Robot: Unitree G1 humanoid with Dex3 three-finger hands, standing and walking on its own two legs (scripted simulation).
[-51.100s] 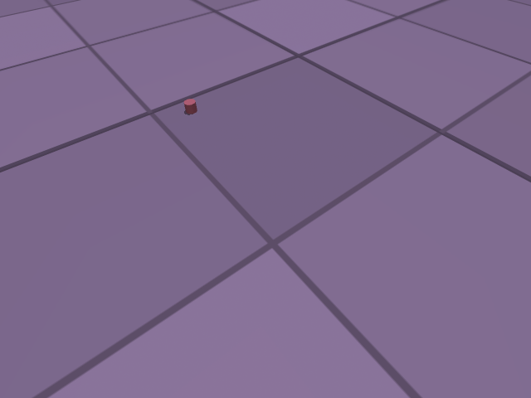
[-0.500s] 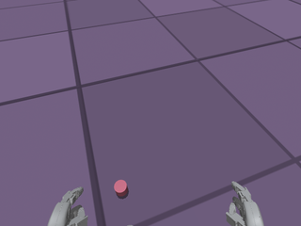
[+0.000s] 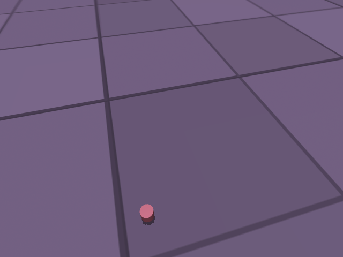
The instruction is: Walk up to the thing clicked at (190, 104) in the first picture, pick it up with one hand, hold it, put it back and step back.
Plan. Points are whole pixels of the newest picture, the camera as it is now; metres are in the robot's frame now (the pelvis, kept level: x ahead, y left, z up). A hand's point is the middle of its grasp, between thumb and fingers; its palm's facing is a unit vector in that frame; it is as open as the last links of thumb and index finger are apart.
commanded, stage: stand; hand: left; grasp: from above
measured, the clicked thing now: (147, 213) +0.47 +0.18 -0.73
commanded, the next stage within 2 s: none
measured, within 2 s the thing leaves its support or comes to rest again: neither
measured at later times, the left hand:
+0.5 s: hand out of the picture +0.03 +0.24 -0.15, palm faces +0.04 -0.94 -0.35, open 7.4 cm
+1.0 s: hand out of the picture +0.08 +0.22 -0.14, palm faces +0.04 -0.94 -0.34, open 7.4 cm
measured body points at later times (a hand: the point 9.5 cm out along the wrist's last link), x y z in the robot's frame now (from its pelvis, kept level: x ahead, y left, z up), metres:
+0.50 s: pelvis +0.00 -0.01 +0.01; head -0.01 -0.01 +0.46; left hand +0.03 +0.28 -0.12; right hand +0.07 -0.29 -0.13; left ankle +0.02 +0.10 -0.73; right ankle +0.00 -0.13 -0.73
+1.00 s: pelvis +0.01 -0.02 +0.01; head +0.02 -0.03 +0.46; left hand +0.08 +0.27 -0.12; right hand +0.09 -0.31 -0.13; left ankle +0.02 +0.10 -0.73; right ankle +0.00 -0.13 -0.73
